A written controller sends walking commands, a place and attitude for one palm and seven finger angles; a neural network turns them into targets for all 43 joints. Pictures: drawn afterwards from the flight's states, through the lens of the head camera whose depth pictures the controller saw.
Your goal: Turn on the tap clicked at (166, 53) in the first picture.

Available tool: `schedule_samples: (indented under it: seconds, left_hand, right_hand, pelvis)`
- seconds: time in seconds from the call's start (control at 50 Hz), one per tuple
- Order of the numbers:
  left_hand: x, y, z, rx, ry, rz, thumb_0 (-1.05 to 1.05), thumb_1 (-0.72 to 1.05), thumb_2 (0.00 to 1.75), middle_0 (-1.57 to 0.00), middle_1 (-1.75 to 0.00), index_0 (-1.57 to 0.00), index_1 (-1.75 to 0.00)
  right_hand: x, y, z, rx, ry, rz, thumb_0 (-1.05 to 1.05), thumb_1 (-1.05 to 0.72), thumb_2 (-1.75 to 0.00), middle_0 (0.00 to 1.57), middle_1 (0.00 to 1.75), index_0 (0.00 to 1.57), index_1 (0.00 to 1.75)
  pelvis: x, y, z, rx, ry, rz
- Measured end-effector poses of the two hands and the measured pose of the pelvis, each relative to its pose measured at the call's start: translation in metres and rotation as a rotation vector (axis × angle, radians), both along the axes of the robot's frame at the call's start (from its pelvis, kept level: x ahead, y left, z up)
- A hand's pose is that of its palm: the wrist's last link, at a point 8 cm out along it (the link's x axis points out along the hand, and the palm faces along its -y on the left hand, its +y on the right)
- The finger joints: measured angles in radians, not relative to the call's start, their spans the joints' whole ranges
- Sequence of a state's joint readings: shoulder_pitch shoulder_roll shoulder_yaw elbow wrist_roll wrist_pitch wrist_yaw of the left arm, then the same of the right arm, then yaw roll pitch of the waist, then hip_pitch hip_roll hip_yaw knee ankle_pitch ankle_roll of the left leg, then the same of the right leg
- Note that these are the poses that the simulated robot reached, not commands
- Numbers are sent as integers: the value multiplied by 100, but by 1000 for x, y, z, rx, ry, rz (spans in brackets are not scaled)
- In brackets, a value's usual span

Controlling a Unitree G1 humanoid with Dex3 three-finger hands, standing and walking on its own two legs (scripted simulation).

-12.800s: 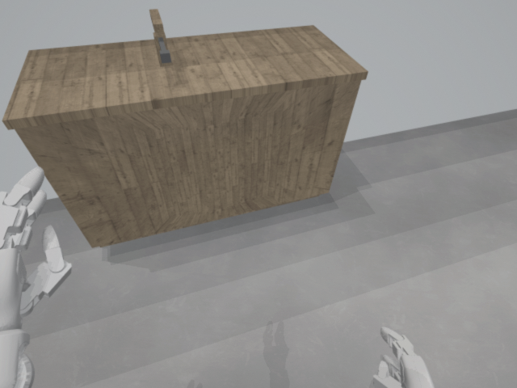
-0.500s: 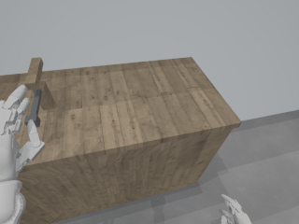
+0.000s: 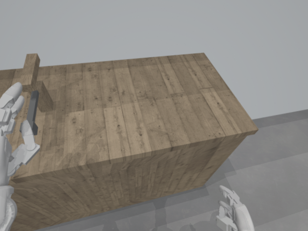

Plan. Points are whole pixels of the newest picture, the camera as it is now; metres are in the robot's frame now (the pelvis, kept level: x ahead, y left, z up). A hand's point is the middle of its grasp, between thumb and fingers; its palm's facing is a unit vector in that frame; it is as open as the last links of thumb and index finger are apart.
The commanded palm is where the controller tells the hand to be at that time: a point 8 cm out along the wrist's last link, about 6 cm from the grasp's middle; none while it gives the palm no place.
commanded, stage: come to a stop and stand still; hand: left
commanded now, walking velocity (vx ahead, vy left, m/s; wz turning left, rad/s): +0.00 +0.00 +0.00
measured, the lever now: (29, 128) +0.31 +0.35 +0.06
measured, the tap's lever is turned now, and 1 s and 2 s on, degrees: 0 0 0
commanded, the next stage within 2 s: look again from close up in 1.08 s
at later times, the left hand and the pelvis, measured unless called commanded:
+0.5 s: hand (47, 143) +0.23 +0.24 +0.16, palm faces +0.38 -0.84 -0.38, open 7.4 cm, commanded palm +0.17 +0.27 +0.18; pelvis +0.01 -0.01 +0.00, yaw +0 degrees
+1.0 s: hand (28, 158) +0.19 +0.25 +0.16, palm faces +0.46 -0.82 -0.33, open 7.4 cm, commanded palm +0.14 +0.26 +0.18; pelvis -0.02 -0.02 +0.00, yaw +0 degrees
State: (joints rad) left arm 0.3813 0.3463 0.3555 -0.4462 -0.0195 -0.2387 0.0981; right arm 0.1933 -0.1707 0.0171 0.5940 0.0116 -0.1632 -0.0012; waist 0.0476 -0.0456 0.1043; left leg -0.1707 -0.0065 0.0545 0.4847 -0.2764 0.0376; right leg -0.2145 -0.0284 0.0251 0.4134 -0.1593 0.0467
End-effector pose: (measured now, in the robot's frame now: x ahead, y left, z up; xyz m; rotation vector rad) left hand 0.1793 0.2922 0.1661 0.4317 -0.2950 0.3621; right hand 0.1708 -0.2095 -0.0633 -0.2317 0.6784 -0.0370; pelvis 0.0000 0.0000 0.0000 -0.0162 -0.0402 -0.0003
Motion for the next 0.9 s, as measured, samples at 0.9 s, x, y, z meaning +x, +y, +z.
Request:
schedule_samples:
  seconds: [0.9]
  left_hand:
    - [-20, -19, -10, 13, 85, -16, 1, 88, 90, -22, -30, -21, -31]
  right_hand:
    - [-30, -31, -5, 1, 3, -53, 1, -90, -89, 20, 30, 21, 30]
  pelvis:
    - [-14, -20, -2, 13, -4, -2]
